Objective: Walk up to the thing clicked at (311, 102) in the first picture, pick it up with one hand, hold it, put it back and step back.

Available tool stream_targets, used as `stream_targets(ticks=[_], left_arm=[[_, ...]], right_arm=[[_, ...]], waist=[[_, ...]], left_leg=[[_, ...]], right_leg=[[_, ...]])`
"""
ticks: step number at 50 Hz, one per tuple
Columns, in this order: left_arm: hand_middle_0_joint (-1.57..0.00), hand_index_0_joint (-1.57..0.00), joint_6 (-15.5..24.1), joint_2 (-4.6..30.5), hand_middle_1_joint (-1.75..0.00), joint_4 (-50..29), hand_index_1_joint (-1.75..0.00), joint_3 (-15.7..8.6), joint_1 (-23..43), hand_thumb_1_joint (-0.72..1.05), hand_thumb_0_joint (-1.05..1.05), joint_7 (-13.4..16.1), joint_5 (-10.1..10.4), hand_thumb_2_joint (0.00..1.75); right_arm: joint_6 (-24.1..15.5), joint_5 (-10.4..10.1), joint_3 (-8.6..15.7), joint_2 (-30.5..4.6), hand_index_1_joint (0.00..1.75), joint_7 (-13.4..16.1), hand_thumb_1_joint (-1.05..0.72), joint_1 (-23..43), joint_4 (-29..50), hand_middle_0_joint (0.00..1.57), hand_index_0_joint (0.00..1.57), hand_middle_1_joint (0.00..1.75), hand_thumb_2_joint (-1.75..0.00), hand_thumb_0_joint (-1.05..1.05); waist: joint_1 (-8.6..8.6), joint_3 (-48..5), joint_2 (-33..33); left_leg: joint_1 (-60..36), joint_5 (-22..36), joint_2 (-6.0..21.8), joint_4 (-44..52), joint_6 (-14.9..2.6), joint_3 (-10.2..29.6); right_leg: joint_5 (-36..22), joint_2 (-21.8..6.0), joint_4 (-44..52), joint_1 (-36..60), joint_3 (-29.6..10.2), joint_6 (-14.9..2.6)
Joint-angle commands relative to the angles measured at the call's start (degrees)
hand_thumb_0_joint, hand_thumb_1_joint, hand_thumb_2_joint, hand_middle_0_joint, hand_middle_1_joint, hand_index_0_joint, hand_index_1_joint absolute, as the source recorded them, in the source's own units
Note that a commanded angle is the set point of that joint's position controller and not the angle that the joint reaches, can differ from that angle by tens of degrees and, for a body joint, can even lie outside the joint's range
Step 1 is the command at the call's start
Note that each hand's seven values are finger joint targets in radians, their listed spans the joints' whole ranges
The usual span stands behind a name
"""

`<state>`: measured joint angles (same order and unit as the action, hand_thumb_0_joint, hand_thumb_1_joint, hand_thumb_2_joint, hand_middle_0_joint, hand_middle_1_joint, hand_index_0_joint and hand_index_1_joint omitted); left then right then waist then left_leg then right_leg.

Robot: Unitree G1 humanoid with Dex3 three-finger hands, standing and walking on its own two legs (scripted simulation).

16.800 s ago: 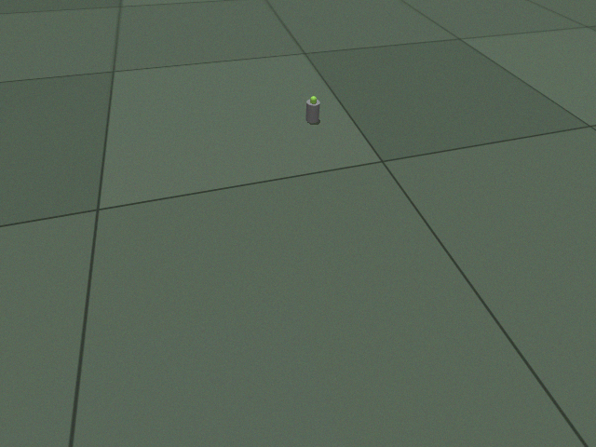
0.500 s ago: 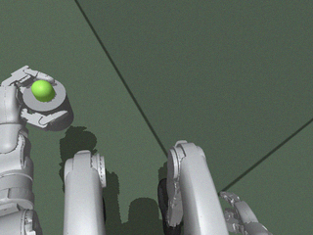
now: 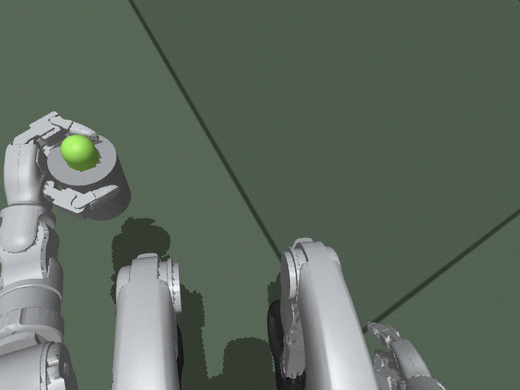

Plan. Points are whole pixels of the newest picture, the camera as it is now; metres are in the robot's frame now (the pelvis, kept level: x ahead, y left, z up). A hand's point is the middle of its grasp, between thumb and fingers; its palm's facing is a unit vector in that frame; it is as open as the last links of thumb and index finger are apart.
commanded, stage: lift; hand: left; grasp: from the side
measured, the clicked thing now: (91, 173) +0.44 +0.21 -0.06
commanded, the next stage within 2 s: none
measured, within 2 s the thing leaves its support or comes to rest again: neither
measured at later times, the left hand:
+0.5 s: hand (43, 148) +0.42 +0.21 +0.08, palm faces +0.05 -1.00 -0.05, open 9.8 cm
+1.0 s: hand out of the picture +0.39 +0.21 +0.25, palm faces +0.08 -1.00 -0.04, open 9.8 cm
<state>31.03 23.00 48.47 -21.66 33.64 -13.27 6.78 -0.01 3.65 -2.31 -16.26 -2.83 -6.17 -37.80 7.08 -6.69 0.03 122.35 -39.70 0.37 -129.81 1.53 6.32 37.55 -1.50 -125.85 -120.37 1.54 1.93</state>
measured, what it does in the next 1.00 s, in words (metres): rises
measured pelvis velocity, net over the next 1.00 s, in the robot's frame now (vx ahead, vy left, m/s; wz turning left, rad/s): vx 0.04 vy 0.00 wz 0.04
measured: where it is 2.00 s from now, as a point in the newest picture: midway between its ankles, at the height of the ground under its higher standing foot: (229, 378)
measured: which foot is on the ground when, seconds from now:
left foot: down 0.00-1.00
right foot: down 0.00-1.00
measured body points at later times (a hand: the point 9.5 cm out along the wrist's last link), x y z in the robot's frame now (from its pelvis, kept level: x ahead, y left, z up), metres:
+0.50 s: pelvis +0.01 +0.00 +0.08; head +0.19 +0.03 +0.49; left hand +0.41 +0.27 +0.08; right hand +0.16 -0.26 -0.04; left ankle +0.08 +0.13 -0.34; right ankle +0.10 -0.13 -0.34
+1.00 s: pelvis +0.04 +0.00 +0.23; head +0.16 +0.03 +0.66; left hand +0.38 +0.27 +0.26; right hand +0.21 -0.24 +0.12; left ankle +0.08 +0.13 -0.34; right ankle +0.10 -0.13 -0.34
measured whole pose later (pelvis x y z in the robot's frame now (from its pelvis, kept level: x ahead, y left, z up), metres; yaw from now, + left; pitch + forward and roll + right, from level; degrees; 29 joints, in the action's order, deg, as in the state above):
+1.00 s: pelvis +0.04 +0.00 +0.23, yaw +2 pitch +23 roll -4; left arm 12.4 17.3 14.9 -10.7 7.9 -7.0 11.6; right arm -4.3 -3.0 -0.5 -13.3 3.4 -10.1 -34.7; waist 2.6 -9.9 -1.3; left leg 75.7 -35.4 2.4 -87.6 0.9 4.1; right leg 33.0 -1.2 -83.5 -73.7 2.7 1.6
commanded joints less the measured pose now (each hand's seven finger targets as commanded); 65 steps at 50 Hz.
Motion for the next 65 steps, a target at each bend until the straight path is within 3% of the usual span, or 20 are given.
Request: stream_targets(ticks=[1, 9, 12, 16, 17, 19, 20, 26, 27, 28, 32, 33, 35, 38, 43, 47, 48, 50, 59, 65], left_arm=[[-1.33, -1.35, 6.79, 14.51, -1.47, -19.92, -1.47, -3.82, 22.28, -0.03, 0.00, -0.94, 3.26, 1.22], [-1.33, -1.35, 3.82, 13.64, -1.48, -23.31, -1.47, -2.66, 18.56, -0.05, 0.00, -1.30, 4.48, 1.22], [-1.34, -1.37, 2.51, 11.53, -1.49, -27.11, -1.48, -0.72, 17.75, 0.00, 0.00, -1.34, 5.02, 1.24], [-1.34, -1.37, 0.42, 10.72, -1.51, -30.75, -1.49, -0.69, 14.14, 0.03, 0.00, -0.82, 5.62, 1.26], [-1.33, -1.36, -0.03, 11.61, -1.50, -32.51, -1.49, -2.02, 14.00, 0.04, 0.00, -0.37, 6.20, 1.27], [-1.33, -1.36, -1.18, 9.89, -1.50, -35.48, -1.49, -0.19, 13.17, 0.04, 0.00, 0.26, 6.25, 1.27], [-1.32, -1.35, -1.76, 10.03, -1.49, -36.06, -1.48, -0.76, 11.68, 0.05, 0.00, 0.68, 6.20, 1.27], [-1.30, -1.33, -4.66, 7.89, -1.48, -43.82, -1.47, 1.41, 6.87, 0.05, 0.00, 2.54, 6.38, 1.28], [-1.31, -1.34, -5.35, 8.24, -1.49, -42.85, -1.48, 0.36, 3.91, 0.04, 0.00, 3.09, 6.57, 1.27], [-1.29, -1.33, -5.96, 6.94, -1.48, -44.74, -1.47, 2.17, 3.83, 0.04, 0.00, 3.11, 6.42, 1.27], [-1.29, -1.32, -7.76, 8.67, -1.47, -47.71, -1.46, 1.17, 0.05, 0.06, 0.00, 4.28, 5.92, 1.27], [-1.29, -1.32, -8.43, 6.77, -1.48, -47.11, -1.47, 2.44, -1.57, 0.04, 0.00, 4.50, 6.20, 1.27], [-1.28, -1.31, -8.94, 7.18, -1.48, -50.56, -1.47, 1.75, -1.26, 0.05, 0.00, 5.04, 7.12, 1.28], [-1.27, -1.31, -10.32, 5.61, -1.48, -53.04, -1.47, 3.10, -5.55, 0.04, 0.00, 5.88, 7.61, 1.28], [-1.27, -1.30, -11.50, 4.64, -1.47, -52.57, -1.46, 6.02, -6.43, 0.07, 0.00, 6.15, 6.59, 1.28], [-1.27, -1.31, -12.20, 3.79, -1.48, -49.66, -1.47, 5.33, -10.28, 0.05, 0.00, 6.26, 7.08, 1.28], [-1.28, -1.31, -12.23, 2.31, -1.49, -50.78, -1.47, 6.99, -9.31, 0.07, 0.00, 6.18, 7.18, 1.29], [-1.29, -1.32, -11.86, 3.96, -1.51, -50.00, -1.50, 5.32, -8.92, 0.07, 0.00, 6.66, 6.81, 1.31], [-1.28, -1.31, -10.12, 1.85, -1.47, -49.10, -1.46, 7.95, -9.63, 0.04, 0.00, 4.41, 7.12, 1.26], [-1.28, -1.30, -9.15, 1.70, -1.45, -49.11, -1.45, 7.07, -8.53, 0.06, 0.00, 4.61, 8.02, 1.28]], right_arm=[[-1.43, -0.42, 4.74, -11.81, 0.30, 1.07, -0.94, -6.90, 3.61, 0.20, 0.20, 0.30, -0.91, 0.00], [-1.94, -1.75, 5.53, -11.27, 0.30, 1.84, -0.94, -6.71, 4.58, 0.20, 0.20, 0.30, -0.90, 0.00], [-2.35, -2.59, 5.65, -11.12, 0.30, 2.26, -0.93, -5.93, 6.02, 0.20, 0.20, 0.30, -0.90, 0.00], [-2.63, -3.38, 5.72, -10.49, 0.30, 2.73, -0.92, -6.65, 6.18, 0.20, 0.20, 0.30, -0.90, 0.00], [-2.71, -3.62, 5.75, -10.48, 0.30, 2.89, -0.92, -6.79, 6.19, 0.20, 0.20, 0.30, -0.90, 0.00], [-2.78, -3.94, 5.95, -10.05, 0.30, 3.11, -0.92, -6.75, 6.74, 0.20, 0.20, 0.30, -0.90, 0.00], [-2.88, -4.17, 5.97, -9.89, 0.30, 3.27, -0.92, -6.83, 6.78, 0.20, 0.20, 0.30, -0.90, 0.00], [-3.27, -5.03, 6.24, -8.61, 0.30, 4.08, -0.91, -5.96, 8.14, 0.20, 0.20, 0.30, -0.90, 0.00], [-3.31, -5.22, 6.36, -8.56, 0.30, 4.30, -0.91, -5.67, 8.29, 0.20, 0.20, 0.30, -0.90, 0.00], [-3.39, -5.37, 6.50, -8.57, 0.30, 4.44, -0.91, -5.46, 8.65, 0.20, 0.20, 0.30, -0.90, 0.00], [-3.71, -6.03, 6.26, -7.86, 0.30, 5.14, -0.91, -4.90, 9.01, 0.20, 0.20, 0.30, -0.90, 0.00], [-3.74, -6.24, 6.40, -7.90, 0.30, 5.27, -0.91, -4.58, 9.46, 0.20, 0.20, 0.30, -0.90, 0.00], [-4.00, -6.52, 6.22, -7.47, 0.30, 5.63, -0.91, -5.06, 9.45, 0.20, 0.20, 0.30, -0.90, 0.00], [-4.73, -6.86, 6.07, -6.86, 0.30, 6.04, -0.90, -4.89, 10.20, 0.20, 0.20, 0.30, -0.90, 0.00], [-5.71, -6.86, 5.81, -6.48, 0.30, 6.79, -0.90, -6.09, 8.98, 0.20, 0.20, 0.30, -0.90, 0.00], [-6.21, -6.71, 5.40, -5.83, 0.30, 6.97, -0.90, -7.22, 7.73, 0.20, 0.20, 0.30, -0.90, 0.00], [-6.46, -6.66, 5.32, -5.85, 0.30, 6.92, -0.90, -6.97, 8.24, 0.20, 0.20, 0.30, -0.89, 0.00], [-6.60, -6.67, 5.12, -5.55, 0.30, 6.81, -0.89, -6.35, 8.39, 0.20, 0.20, 0.30, -0.89, 0.00], [-7.54, -6.18, 4.85, -5.39, 0.30, 6.52, -0.90, -7.16, 8.43, 0.20, 0.20, 0.30, -0.90, 0.00], [-7.71, -5.95, 4.56, -5.33, 0.30, 6.69, -0.90, -7.18, 8.01, 0.20, 0.20, 0.30, -0.90, 0.00]], waist=[[-0.85, -44.12, -12.27], [-1.46, -42.50, -9.97], [-1.44, -42.79, -10.08], [-2.12, -42.66, -9.68], [-2.90, -42.90, -9.72], [-2.59, -43.27, -10.22], [-2.96, -43.06, -9.84], [-3.38, -41.98, -8.49], [-4.02, -41.59, -7.69], [-3.31, -40.86, -8.17], [-4.31, -38.65, -8.24], [-4.07, -37.24, -7.31], [-4.14, -38.49, -7.51], [-4.52, -36.78, -6.61], [-2.81, -32.14, -7.18], [-3.67, -29.11, -6.57], [-3.45, -28.79, -6.67], [-4.55, -26.29, -7.35], [-4.60, -25.04, -7.24], [-4.60, -23.74, -6.92]], left_leg=[[-29.87, 10.27, -1.13, 17.96, -2.44, -4.32], [-29.40, 3.54, -1.34, 21.61, -3.02, -4.73], [-32.23, 4.79, -1.22, 24.07, -2.87, -3.95], [-35.23, 8.08, -0.98, 26.38, -2.72, -3.57], [-36.49, 8.79, -0.91, 26.93, -2.75, -3.50], [-38.43, 9.23, -0.85, 28.53, -2.72, -3.37], [-39.74, 10.03, -0.64, 29.53, -2.63, -2.97], [-43.68, 8.87, -0.48, 34.39, -2.92, -3.37], [-43.90, 8.38, -0.42, 35.24, -2.97, -3.49], [-45.70, 7.51, -0.38, 36.61, -2.95, -3.07], [-49.94, 8.24, 0.03, 40.98, -2.64, -2.16], [-51.19, 7.27, 0.08, 42.29, -2.66, -2.00], [-53.66, 9.59, 0.02, 43.79, -2.55, -2.24], [-56.82, 10.30, -0.08, 47.24, -2.53, -2.49], [-64.02, 13.39, 0.50, 52.60, -2.05, -1.27], [-67.39, 16.74, 0.26, 56.00, -2.05, -1.91], [-68.84, 17.16, 0.33, 57.04, -1.99, -1.82], [-70.09, 15.24, 0.31, 59.70, -1.82, -1.76], [-80.01, 20.46, 0.77, 66.95, -1.26, -1.93], [-83.82, 22.78, 0.76, 70.43, -1.13, -2.33]], right_leg=[[-10.74, 1.30, 13.40, 23.39, 2.93, -4.26], [-4.80, 1.35, 18.81, 25.92, 2.06, -4.06], [-6.17, 1.20, 20.00, 25.84, 2.26, -4.29], [-8.85, 1.14, 22.11, 28.96, 2.05, -4.27], [-9.41, 1.16, 22.80, 29.66, 1.86, -4.28], [-9.77, 1.11, 24.46, 31.20, 1.61, -4.31], [-10.32, 1.06, 24.99, 31.71, 1.63, -4.29], [-9.67, 1.18, 31.49, 38.48, 0.76, -3.93], [-9.21, 1.21, 32.66, 40.19, 0.61, -3.77], [-8.80, 1.20, 33.84, 39.78, 0.69, -3.78], [-9.64, 1.26, 36.99, 43.24, 0.70, -3.59], [-8.96, 1.27, 38.36, 43.52, 0.75, -3.53], [-10.95, 1.30, 40.58, 47.51, 0.52, -3.37], [-11.70, 1.43, 44.61, 51.95, 0.40, -3.14], [-15.15, 1.57, 49.34, 54.87, 0.92, -3.00], [-17.83, 1.78, 53.44, 59.84, 1.00, -3.02], [-18.24, 1.76, 54.27, 60.55, 1.15, -3.05], [-16.35, 1.73, 56.42, 61.89, 1.03, -3.07], [-20.32, 1.81, 62.92, 69.39, 1.63, -3.09], [-22.31, 2.18, 65.96, 73.25, 1.86, -2.99]])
